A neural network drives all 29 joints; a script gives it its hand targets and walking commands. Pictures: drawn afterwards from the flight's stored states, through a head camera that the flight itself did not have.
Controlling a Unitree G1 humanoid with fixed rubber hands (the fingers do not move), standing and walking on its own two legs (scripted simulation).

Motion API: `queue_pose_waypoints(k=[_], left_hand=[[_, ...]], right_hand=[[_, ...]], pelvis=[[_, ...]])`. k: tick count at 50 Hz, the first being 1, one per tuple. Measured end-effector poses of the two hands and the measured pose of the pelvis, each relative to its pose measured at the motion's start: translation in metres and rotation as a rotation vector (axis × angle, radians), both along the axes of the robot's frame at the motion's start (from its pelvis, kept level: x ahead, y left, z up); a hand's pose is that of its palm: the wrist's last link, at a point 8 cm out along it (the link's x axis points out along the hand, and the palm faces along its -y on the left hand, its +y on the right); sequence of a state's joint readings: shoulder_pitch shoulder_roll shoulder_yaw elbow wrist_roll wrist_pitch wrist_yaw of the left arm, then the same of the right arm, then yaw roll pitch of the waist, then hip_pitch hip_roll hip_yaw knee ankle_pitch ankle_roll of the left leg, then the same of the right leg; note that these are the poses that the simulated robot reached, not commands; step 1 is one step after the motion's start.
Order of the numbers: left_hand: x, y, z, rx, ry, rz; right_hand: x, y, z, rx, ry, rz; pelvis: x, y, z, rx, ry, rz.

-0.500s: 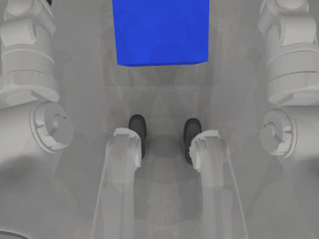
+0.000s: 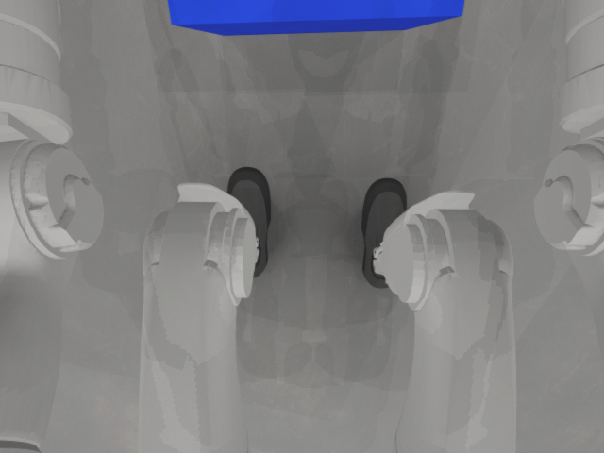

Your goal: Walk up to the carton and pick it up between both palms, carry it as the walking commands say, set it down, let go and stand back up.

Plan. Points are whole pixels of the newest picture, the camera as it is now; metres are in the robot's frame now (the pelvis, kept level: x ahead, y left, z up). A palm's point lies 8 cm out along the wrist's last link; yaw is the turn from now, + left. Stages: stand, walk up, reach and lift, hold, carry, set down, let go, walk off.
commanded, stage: reach and lift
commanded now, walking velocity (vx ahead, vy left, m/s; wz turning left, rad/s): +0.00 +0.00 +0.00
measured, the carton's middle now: out of the picture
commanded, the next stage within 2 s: none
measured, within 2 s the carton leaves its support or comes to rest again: neither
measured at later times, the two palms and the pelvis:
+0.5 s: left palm out of the picture +0.55 +0.24 -0.25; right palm out of the picture +0.59 -0.17 -0.25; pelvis +0.00 +0.00 -0.06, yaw +0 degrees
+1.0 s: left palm out of the picture +0.56 +0.22 -0.25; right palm out of the picture +0.59 -0.15 -0.25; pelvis +0.00 +0.00 -0.06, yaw +0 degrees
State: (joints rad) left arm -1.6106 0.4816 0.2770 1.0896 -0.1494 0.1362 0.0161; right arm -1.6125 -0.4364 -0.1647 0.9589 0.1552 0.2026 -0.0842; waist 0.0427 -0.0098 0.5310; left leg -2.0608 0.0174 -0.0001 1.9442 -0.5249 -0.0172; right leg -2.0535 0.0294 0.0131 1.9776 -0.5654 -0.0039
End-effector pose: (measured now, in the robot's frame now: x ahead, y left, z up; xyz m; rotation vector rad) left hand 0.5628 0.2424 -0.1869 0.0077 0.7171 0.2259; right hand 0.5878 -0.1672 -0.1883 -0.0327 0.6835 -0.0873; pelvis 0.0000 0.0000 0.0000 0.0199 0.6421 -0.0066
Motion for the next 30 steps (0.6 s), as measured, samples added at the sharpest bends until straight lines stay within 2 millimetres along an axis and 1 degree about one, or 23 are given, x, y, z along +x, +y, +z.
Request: queue_pose_waypoints(k=[2, 4, 9, 14, 19, 23, 30], left_hand=[[-0.005, 0.0, -0.014, -0.003, 0.02, 0.004], [-0.008, 0.001, -0.023, -0.005, 0.026, 0.013], [-0.008, 0.002, -0.035, -0.006, 0.032, 0.017], [-0.006, 0.001, -0.047, -0.006, 0.05, 0.017], [-0.008, 0.002, -0.061, 0.001, 0.058, 0.017], [-0.009, 0.002, -0.067, -0.007, 0.054, 0.025], [-0.006, 0.004, -0.063, -0.006, 0.038, 0.026]], right_hand=[[-0.004, 0.002, -0.013, 0.0, 0.018, 0.005], [-0.006, 0.003, -0.023, 0.0, 0.024, 0.004], [-0.005, 0.006, -0.036, 0.004, 0.033, 0.004], [-0.002, 0.01, -0.048, 0.012, 0.043, 0.015], [-0.004, 0.007, -0.064, 0.006, 0.056, 0.013], [-0.002, 0.003, -0.067, 0.001, 0.045, 0.002], [-0.001, 0.0, -0.063, -0.003, 0.033, -0.007]], pelvis=[[-0.002, 0.001, -0.011, -0.001, -0.001, 0.0], [-0.003, 0.001, -0.021, -0.002, -0.006, 0.001], [-0.006, 0.002, -0.04, -0.001, -0.018, 0.001], [-0.006, 0.001, -0.051, 0.0, -0.017, 0.002], [-0.004, 0.001, -0.058, 0.002, -0.004, 0.002], [-0.004, 0.001, -0.061, 0.002, -0.001, 0.002], [-0.004, 0.001, -0.063, 0.002, -0.008, 0.002]])
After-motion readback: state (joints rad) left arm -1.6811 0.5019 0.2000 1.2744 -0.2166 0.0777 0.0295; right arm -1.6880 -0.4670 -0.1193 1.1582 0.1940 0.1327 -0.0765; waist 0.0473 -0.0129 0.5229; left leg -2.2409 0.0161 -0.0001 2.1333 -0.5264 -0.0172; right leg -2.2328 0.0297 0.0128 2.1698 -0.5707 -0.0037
